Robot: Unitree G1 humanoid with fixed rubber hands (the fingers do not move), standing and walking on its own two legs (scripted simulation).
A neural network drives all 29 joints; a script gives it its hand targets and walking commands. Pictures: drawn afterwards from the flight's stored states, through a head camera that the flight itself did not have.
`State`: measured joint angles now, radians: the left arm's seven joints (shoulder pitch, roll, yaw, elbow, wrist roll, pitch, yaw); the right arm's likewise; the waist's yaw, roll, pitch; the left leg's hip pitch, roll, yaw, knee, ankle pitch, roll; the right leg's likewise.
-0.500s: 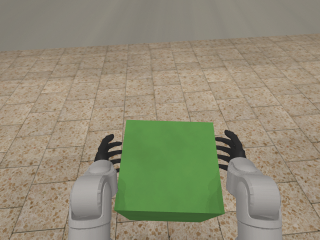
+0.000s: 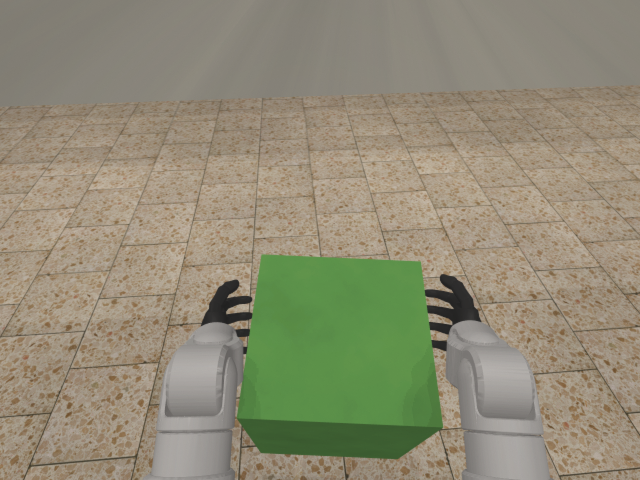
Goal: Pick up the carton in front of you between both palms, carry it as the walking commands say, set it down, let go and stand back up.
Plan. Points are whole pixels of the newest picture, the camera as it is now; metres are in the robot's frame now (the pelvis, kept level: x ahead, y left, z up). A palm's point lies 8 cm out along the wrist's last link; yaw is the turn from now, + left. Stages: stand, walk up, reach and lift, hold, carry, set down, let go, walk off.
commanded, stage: carry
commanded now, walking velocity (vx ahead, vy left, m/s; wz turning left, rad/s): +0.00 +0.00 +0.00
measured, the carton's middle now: (334, 364) +0.31 +0.00 -0.04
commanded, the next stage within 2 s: hold in 0.96 s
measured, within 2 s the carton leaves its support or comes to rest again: neither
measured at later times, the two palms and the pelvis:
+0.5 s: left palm (221, 399) +0.23 +0.13 +0.03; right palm (478, 394) +0.23 -0.16 +0.04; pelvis -0.07 -0.01 +0.00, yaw +0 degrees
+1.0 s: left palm (219, 395) +0.22 +0.13 +0.05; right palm (480, 391) +0.23 -0.16 +0.04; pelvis -0.06 -0.01 +0.00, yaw +0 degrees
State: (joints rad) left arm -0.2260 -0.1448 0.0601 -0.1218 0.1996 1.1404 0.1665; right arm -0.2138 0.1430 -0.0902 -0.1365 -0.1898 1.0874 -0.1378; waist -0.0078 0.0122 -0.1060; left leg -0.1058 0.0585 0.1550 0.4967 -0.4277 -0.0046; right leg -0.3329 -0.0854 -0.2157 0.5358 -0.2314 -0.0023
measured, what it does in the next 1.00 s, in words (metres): shifts its weight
